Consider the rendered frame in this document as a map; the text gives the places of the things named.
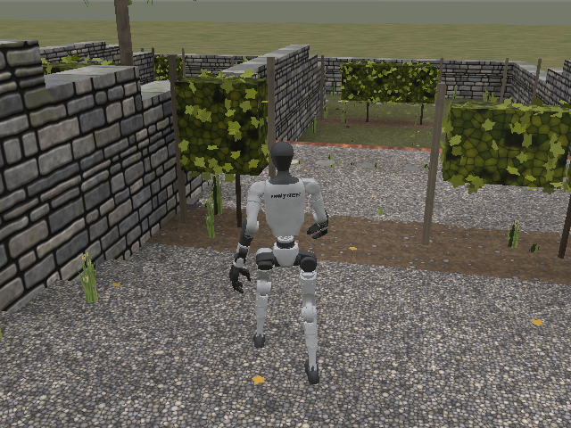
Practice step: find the robot right hand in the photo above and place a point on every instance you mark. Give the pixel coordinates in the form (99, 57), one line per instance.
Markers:
(315, 228)

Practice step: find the left robot upper arm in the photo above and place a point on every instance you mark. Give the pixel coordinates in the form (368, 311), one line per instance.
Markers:
(255, 191)

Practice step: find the robot right thigh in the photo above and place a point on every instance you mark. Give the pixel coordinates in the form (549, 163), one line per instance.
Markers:
(308, 274)

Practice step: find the robot right foot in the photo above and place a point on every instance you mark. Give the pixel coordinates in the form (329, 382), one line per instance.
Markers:
(313, 376)

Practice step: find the left robot forearm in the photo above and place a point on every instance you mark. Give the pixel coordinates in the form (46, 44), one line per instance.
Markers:
(242, 247)

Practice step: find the robot left hand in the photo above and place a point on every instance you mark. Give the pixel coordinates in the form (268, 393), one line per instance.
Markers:
(234, 274)

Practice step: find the right robot forearm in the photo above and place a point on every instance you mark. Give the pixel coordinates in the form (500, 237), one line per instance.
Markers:
(323, 225)

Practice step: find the right robot upper arm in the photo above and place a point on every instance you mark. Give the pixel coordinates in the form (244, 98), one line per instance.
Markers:
(312, 188)

